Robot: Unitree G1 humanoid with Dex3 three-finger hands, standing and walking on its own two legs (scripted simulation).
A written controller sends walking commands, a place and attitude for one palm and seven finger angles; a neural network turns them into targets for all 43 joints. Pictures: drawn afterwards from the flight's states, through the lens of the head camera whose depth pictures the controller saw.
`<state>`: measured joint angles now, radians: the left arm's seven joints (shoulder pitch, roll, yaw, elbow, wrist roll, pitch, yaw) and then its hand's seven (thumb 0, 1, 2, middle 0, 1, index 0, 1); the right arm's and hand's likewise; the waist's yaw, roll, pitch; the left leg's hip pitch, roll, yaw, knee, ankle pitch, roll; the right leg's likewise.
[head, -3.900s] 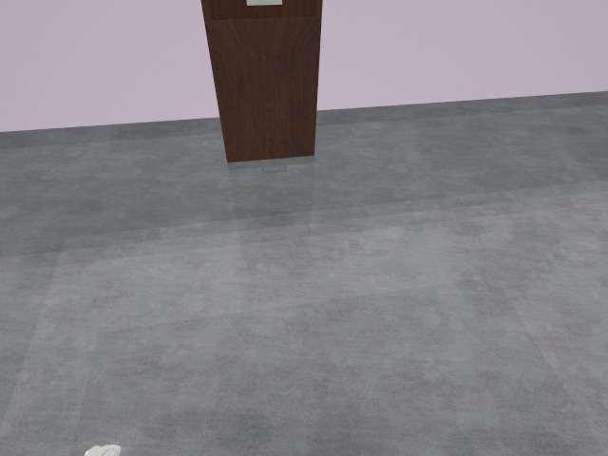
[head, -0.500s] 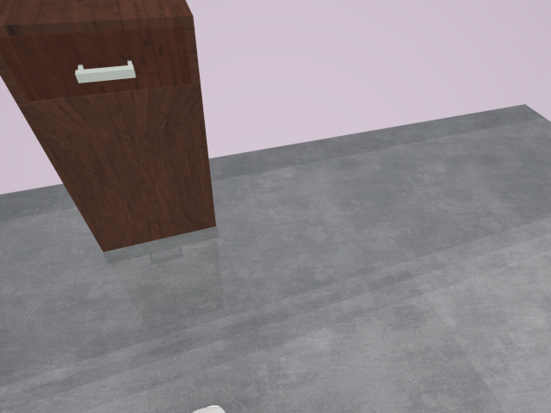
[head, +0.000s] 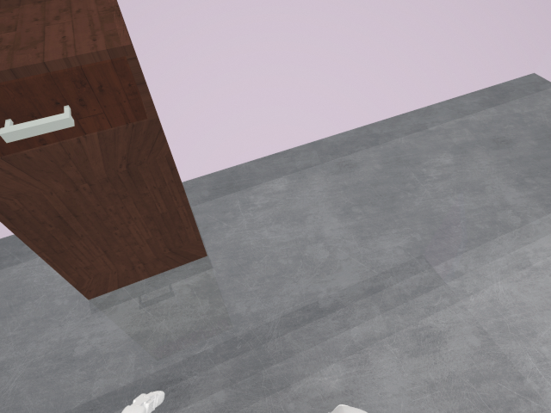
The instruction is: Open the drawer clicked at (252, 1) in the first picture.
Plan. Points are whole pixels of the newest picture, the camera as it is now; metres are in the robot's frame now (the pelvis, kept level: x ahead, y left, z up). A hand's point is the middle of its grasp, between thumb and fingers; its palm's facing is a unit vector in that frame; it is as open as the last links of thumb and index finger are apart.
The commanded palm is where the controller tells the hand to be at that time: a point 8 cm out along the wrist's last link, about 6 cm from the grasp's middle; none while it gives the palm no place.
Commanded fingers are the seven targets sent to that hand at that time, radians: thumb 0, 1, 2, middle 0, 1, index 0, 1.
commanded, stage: turn to face it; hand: left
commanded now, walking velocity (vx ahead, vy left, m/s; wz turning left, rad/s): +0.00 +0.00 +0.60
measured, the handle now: (38, 121) +0.68 +0.53 +0.04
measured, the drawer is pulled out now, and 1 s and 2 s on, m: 0.00 0.00 0.00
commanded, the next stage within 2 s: take the last steps up to it in 0.72 s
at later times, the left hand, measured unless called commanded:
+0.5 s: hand out of the picture +0.04 +0.27 -0.16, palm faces +0.29 -0.93 -0.24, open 7.4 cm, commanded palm none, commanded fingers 0.00 0.90 0.90 -0.20 -0.30 -0.20 -0.30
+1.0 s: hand out of the picture -0.01 +0.17 -0.13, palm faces +0.44 -0.86 -0.25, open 7.3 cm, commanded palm none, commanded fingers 0.00 0.90 0.90 -0.20 -0.30 -0.20 -0.30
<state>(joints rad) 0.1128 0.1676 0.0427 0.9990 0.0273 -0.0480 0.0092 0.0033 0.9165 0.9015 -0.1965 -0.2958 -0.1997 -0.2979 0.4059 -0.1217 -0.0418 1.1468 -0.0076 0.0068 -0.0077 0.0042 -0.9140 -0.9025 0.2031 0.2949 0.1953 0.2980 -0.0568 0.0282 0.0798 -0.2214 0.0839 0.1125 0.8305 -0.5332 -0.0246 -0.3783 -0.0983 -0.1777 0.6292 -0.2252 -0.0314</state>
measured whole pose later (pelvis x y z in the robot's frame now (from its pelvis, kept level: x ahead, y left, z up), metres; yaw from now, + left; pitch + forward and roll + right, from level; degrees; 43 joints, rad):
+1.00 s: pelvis +0.04 -0.01 +0.02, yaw +24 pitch +0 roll +2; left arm 0.28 0.15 0.03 1.00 0.03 -0.02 0.02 0.00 0.92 0.90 -0.20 -0.30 -0.21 -0.30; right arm 0.23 -0.22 -0.08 1.03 -0.03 0.06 0.02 0.01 -0.91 -0.90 0.20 0.29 0.19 0.30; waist 0.01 0.03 0.03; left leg -0.39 0.05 0.03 0.96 -0.37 -0.04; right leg -0.19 -0.06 -0.15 0.43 -0.24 -0.04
